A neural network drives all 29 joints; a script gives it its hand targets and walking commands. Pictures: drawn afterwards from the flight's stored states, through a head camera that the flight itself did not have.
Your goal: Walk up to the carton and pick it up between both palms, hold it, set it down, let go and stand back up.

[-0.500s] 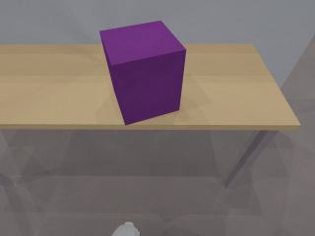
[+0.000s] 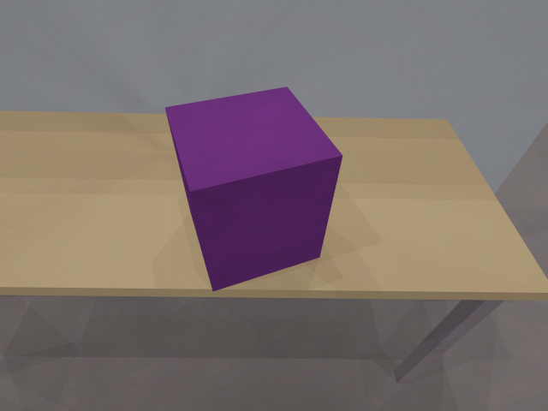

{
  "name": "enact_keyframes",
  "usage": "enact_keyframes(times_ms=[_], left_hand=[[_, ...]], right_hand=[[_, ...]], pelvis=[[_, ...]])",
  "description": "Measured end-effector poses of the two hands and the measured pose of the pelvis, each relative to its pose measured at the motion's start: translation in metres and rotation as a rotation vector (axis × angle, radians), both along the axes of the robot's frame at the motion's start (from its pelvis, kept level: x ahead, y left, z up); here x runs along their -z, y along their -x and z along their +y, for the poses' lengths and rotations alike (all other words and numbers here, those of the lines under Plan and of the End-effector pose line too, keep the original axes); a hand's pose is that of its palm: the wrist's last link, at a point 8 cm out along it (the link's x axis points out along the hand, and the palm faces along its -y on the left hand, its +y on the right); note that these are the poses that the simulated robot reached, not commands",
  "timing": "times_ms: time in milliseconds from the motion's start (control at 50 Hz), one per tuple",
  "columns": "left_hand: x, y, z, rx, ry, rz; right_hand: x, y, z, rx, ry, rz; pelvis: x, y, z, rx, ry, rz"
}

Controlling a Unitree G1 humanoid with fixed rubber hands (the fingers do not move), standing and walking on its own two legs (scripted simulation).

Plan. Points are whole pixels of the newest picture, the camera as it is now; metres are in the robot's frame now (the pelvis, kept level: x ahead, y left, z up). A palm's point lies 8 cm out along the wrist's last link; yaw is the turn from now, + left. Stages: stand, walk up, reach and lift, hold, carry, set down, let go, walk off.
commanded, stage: walk up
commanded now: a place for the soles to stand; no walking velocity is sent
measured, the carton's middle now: (249, 189) +0.47 +0.05 +0.06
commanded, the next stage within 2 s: reach and lift in 1.86 s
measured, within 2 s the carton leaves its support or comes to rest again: neither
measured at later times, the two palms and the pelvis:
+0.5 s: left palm out of the picture +0.11 +0.33 -0.11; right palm out of the picture +0.14 -0.30 -0.12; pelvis +0.06 +0.01 -0.01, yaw +1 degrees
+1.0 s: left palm out of the picture +0.11 +0.33 -0.11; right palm out of the picture +0.13 -0.29 -0.12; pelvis +0.05 +0.01 +0.00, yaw +1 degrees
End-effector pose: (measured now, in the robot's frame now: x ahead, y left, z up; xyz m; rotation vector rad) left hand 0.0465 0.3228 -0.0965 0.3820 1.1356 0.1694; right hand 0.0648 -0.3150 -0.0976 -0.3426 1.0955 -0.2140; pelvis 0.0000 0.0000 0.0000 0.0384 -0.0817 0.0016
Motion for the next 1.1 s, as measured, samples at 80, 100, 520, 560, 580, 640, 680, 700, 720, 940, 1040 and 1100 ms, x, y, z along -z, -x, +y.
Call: enact_keyframes(times_ms=[80, 100, 520, 560, 580, 640, 680, 700, 720, 940, 1040, 1100], left_hand=[[0.002, -0.016, -0.014, -0.008, -0.038, 0.004], [0.000, -0.019, -0.017, -0.014, -0.042, 0.002], [0.011, -0.070, 0.005, -0.050, -0.040, 0.017], [0.013, -0.073, 0.004, -0.043, -0.030, 0.007], [0.013, -0.074, 0.004, -0.041, -0.025, 0.003], [0.012, -0.077, 0.007, -0.042, -0.020, -0.004], [0.011, -0.077, 0.008, -0.044, -0.019, -0.005], [0.011, -0.076, 0.008, -0.045, -0.019, -0.004], [0.011, -0.076, 0.009, -0.046, -0.019, -0.002], [0.011, -0.064, 0.011, -0.066, -0.021, 0.023], [0.009, -0.062, 0.011, -0.068, -0.020, 0.035], [0.008, -0.061, 0.011, -0.071, -0.020, 0.043]], right_hand=[[0.020, -0.020, -0.010, -0.003, -0.030, 0.030], [0.022, -0.025, -0.010, -0.014, -0.038, 0.042], [0.024, -0.074, 0.016, -0.034, -0.020, 0.062], [0.022, -0.077, 0.017, -0.039, -0.014, 0.056], [0.021, -0.079, 0.018, -0.040, -0.013, 0.053], [0.020, -0.081, 0.021, -0.045, -0.014, 0.053], [0.020, -0.081, 0.022, -0.047, -0.014, 0.055], [0.019, -0.081, 0.023, -0.048, -0.014, 0.057], [0.019, -0.080, 0.023, -0.048, -0.014, 0.059], [0.020, -0.072, 0.023, -0.041, -0.015, 0.085], [0.020, -0.065, 0.021, -0.033, -0.016, 0.110], [0.020, -0.062, 0.020, -0.027, -0.017, 0.124]], pelvis=[[0.009, -0.019, -0.015, 0.000, 0.003, 0.022], [0.009, -0.023, -0.018, -0.004, 0.004, 0.028], [0.012, -0.064, 0.007, -0.019, 0.022, 0.057], [0.012, -0.061, 0.007, -0.017, 0.027, 0.062], [0.012, -0.061, 0.008, -0.017, 0.028, 0.062], [0.010, -0.059, 0.010, -0.018, 0.029, 0.066], [0.009, -0.059, 0.011, -0.018, 0.030, 0.069], [0.009, -0.058, 0.012, -0.018, 0.030, 0.069], [0.008, -0.058, 0.012, -0.018, 0.031, 0.069], [0.005, -0.054, 0.012, -0.019, 0.029, 0.063], [0.003, -0.053, 0.011, -0.019, 0.028, 0.067], [0.002, -0.054, 0.011, -0.019, 0.027, 0.071]])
